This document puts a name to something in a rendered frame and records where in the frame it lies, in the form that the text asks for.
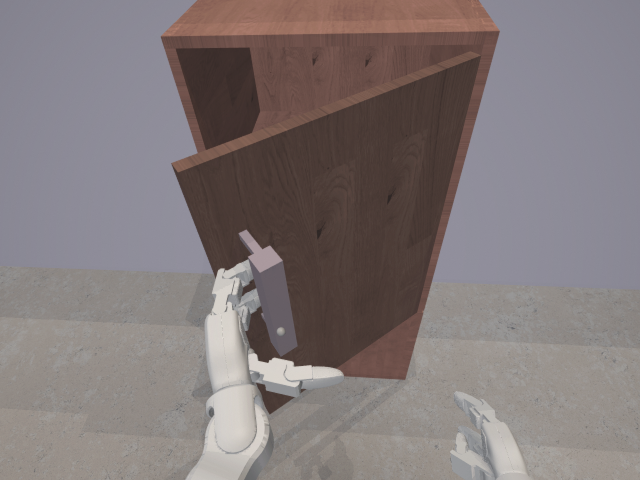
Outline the right robot hand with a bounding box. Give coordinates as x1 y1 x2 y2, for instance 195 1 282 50
450 391 529 480

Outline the handle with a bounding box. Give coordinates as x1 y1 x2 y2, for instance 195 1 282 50
238 230 298 357

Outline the left robot hand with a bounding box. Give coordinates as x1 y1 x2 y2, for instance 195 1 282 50
204 260 344 398

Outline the cupboard door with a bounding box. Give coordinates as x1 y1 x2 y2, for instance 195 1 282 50
171 51 481 414

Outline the left robot forearm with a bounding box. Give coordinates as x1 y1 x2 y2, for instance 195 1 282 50
185 384 274 480

